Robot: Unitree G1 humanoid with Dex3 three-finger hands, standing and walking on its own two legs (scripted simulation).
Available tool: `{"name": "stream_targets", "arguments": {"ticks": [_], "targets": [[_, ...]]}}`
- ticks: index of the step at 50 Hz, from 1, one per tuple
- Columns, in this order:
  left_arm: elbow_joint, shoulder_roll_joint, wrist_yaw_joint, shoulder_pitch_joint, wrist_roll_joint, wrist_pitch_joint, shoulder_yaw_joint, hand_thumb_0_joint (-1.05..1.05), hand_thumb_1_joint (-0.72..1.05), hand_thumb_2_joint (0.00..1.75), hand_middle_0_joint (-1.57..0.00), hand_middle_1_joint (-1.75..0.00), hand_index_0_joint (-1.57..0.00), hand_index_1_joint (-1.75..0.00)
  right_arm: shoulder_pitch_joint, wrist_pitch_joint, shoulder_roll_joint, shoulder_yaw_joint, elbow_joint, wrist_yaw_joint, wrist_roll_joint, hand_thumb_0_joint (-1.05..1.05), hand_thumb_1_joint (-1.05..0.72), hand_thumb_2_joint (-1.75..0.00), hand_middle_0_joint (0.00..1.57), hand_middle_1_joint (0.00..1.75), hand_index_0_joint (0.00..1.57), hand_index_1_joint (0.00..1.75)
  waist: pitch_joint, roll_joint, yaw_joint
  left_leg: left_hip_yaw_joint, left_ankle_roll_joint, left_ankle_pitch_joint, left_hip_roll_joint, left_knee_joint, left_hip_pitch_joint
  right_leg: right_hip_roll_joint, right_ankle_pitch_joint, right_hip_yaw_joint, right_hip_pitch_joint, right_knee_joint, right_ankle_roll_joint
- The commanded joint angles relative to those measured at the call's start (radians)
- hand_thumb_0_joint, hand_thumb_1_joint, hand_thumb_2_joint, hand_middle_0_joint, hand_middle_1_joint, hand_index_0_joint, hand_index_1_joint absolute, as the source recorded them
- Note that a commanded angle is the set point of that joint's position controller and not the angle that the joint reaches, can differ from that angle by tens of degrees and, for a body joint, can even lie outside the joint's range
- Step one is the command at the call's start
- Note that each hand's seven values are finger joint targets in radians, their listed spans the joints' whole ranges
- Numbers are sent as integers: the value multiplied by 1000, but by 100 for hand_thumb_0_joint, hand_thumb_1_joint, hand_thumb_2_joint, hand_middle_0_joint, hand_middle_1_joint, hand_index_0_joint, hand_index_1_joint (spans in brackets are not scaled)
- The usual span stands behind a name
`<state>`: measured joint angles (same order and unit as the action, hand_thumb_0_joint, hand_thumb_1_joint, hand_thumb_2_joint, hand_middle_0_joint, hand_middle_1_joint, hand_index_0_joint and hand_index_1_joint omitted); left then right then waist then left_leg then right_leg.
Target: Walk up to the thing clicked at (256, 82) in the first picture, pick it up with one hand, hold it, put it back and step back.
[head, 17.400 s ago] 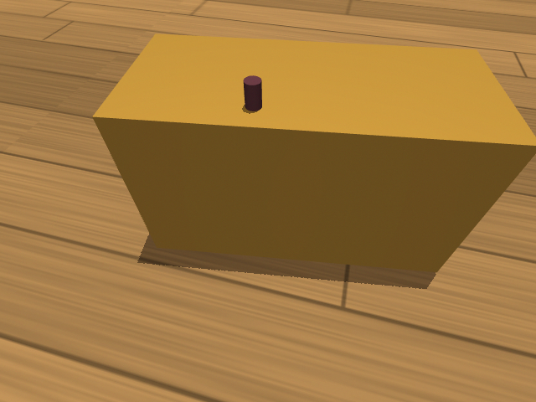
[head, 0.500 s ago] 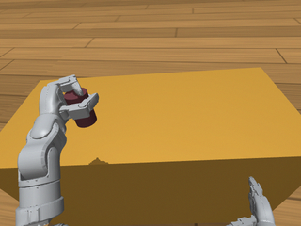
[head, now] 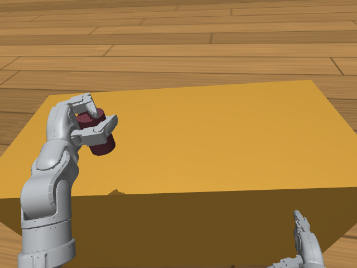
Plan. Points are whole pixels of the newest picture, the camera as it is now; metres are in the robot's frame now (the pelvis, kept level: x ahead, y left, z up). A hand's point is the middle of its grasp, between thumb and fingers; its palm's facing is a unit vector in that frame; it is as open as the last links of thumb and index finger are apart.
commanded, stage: hold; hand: left
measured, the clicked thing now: (97, 132) +0.32 +0.18 +0.19
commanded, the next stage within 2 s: crouch in 0.64 s
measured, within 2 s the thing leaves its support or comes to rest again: neither
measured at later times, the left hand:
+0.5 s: hand (97, 121) +0.33 +0.17 +0.22, palm faces +0.14 -0.99 +0.00, open 4.7 cm
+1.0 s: hand (99, 124) +0.34 +0.18 +0.20, palm faces +0.16 -0.99 +0.02, open 4.7 cm
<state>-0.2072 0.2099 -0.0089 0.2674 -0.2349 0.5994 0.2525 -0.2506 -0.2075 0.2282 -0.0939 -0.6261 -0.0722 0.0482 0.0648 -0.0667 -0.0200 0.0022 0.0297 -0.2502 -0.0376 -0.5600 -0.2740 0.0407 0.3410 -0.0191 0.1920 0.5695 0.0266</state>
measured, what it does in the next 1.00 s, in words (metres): stands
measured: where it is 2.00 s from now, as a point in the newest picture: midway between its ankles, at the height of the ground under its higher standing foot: outside the picture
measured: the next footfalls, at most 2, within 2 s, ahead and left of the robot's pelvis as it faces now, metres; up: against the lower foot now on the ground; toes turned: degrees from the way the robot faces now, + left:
none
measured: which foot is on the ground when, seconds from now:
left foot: down 0.00-1.00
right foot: down 0.00-1.00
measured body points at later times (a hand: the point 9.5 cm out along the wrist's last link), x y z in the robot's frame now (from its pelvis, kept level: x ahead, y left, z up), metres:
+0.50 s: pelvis +0.00 +0.00 +0.00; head -0.03 -0.02 +0.45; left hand +0.31 +0.22 +0.22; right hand +0.17 -0.25 -0.07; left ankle +0.03 +0.14 -0.73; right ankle -0.02 -0.13 -0.73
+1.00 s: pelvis -0.01 +0.01 +0.00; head -0.03 -0.02 +0.45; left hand +0.33 +0.23 +0.20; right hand +0.16 -0.25 -0.08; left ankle +0.03 +0.14 -0.73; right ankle -0.02 -0.13 -0.73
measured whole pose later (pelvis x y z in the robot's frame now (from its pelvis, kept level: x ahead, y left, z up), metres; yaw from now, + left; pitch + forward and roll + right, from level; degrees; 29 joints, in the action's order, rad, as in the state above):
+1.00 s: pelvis -0.01 +0.01 +0.00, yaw +0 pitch -2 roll +0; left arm -0.04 0.22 -0.02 0.34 -0.22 0.56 0.25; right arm -0.24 -0.22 0.22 -0.08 -0.67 -0.07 0.04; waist 0.05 -0.05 -0.01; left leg 0.01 0.02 -0.24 -0.03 -0.56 -0.29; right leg 0.04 0.33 -0.01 0.21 0.57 0.03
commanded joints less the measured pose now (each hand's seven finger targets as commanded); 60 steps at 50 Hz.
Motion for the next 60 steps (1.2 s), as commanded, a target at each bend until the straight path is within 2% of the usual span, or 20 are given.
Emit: {"name": "stream_targets", "arguments": {"ticks": [1,3,5,7,17,22,25,26,29,30,36,37,39,43,44,48,57,58,59,60], "targets": [[-238,172,-8,425,1,-88,63,0,61,134,-137,-146,-139,-146,141,-60,119,-38,169,-10,-3,0,54,-5,5,5,5,5,147,64,2,29,-38,145,42,60,152,-36,-203,-33,86,-121,-10],[-232,187,-17,443,2,-93,79,0,60,134,-137,-147,-139,-146,133,-61,121,-43,168,-13,-4,0,54,-6,5,5,5,5,175,65,5,28,-41,158,41,53,164,-33,-217,-31,75,-117,-9],[-269,178,-15,438,3,-100,65,0,61,134,-138,-147,-139,-146,142,-64,125,-51,185,-16,-4,0,54,-6,5,5,5,5,193,65,6,31,-41,175,43,48,174,-32,-235,-29,65,-117,-7],[-246,168,-17,419,4,-98,61,0,62,134,-137,-147,-139,-146,124,-65,101,-26,170,-14,-3,0,54,-6,5,5,5,5,193,61,0,27,-39,197,40,46,176,-35,-252,-35,60,-105,-10],[-190,169,-1,416,3,-81,58,0,61,134,-138,-147,-140,-147,136,-58,119,-41,162,-8,-2,0,53,-6,5,5,5,5,153,63,2,22,-37,166,32,63,154,-42,-220,-42,70,-109,-16],[-243,166,-2,425,1,-87,52,0,61,133,-137,-146,-139,-146,143,-59,116,-41,179,-6,-1,0,53,-6,5,5,5,5,176,64,1,27,-39,179,37,54,167,-40,-232,-38,67,-110,-12],[-271,174,-7,415,5,-91,59,0,63,133,-137,-146,-139,-145,138,-58,117,-45,172,-4,-2,0,53,-6,5,5,5,5,187,47,-2,24,-34,182,34,57,167,-44,-228,-43,60,-108,-16],[-257,186,-9,425,2,-92,79,0,63,133,-137,-146,-139,-146,127,-57,121,-45,175,-4,-5,0,53,-6,5,5,5,5,176,69,2,23,-36,168,33,56,160,-44,-220,-42,57,-112,-14],[-280,164,-8,412,4,-87,46,0,63,133,-137,-146,-139,-146,141,-55,121,-46,168,-7,-2,0,54,-6,5,5,5,5,185,34,2,26,-35,179,36,57,172,-41,-232,-39,63,-108,-17],[-266,159,-7,406,4,-86,42,0,63,134,-138,-147,-140,-146,129,-55,116,-43,167,-10,-3,0,53,-6,5,5,5,5,183,53,14,26,-39,186,37,53,179,-39,-245,-37,67,-109,-13],[-221,172,-11,449,3,-70,57,0,61,134,-138,-148,-140,-147,140,-62,118,-43,151,-11,-5,0,53,-6,5,5,5,5,158,57,9,24,-38,145,35,65,161,-41,-207,-41,73,-115,-15],[-218,158,-11,449,2,-71,43,0,61,142,-139,-153,-140,-153,141,-62,106,-31,152,-8,-4,0,54,-6,5,5,5,5,150,61,10,26,-38,141,37,64,157,-40,-205,-40,76,-116,-15],[-219,171,-11,444,1,-73,57,0,58,133,-142,-148,-144,-148,148,-63,107,-37,133,-8,-1,0,57,-4,5,5,5,5,148,46,-4,27,-37,151,39,62,151,-39,-204,-42,78,-115,-17],[-134,164,-10,437,3,-75,58,0,59,134,-142,-149,-144,-149,146,-62,113,-39,125,-4,-3,0,57,-4,5,5,5,5,110,80,3,24,-38,110,35,75,124,-42,-170,-42,93,-124,-17],[-113,159,-12,446,10,-80,48,0,59,134,-143,-149,-144,-149,147,-65,119,-39,138,-4,-3,0,57,-4,5,5,5,5,138,67,14,26,-37,111,37,74,143,-41,-173,-37,97,-120,-18],[-11,178,-13,485,23,-133,53,0,59,132,-141,-147,-142,-146,140,-75,107,-26,102,-6,-9,0,57,-4,5,5,5,5,122,93,21,24,-42,100,37,70,131,-36,-167,-32,114,-124,-15],[153,255,0,584,47,-376,83,0,68,133,-139,-146,-141,-145,143,-107,119,-20,109,-10,-22,0,57,-4,5,5,5,5,238,53,40,20,-37,131,29,42,157,-36,-205,-20,113,-96,-14],[169,253,-1,585,54,-398,67,0,67,133,-140,-146,-142,-145,156,-109,103,-9,89,-8,-21,0,57,-4,5,5,5,5,239,15,32,20,-34,148,30,39,156,-33,-218,-19,121,-89,-19],[188,250,2,593,52,-424,69,0,67,134,-139,-146,-141,-145,147,-110,114,-19,97,-9,-22,0,57,-5,5,5,5,5,237,34,48,22,-34,141,27,37,157,-38,-216,-20,129,-90,-16],[208,266,3,593,52,-448,75,0,67,134,-139,-147,-141,-146,159,-111,100,-4,95,-8,-20,0,57,-5,5,5,5,5,254,15,36,19,-34,157,27,35,156,-37,-228,-20,121,-84,-18]]}}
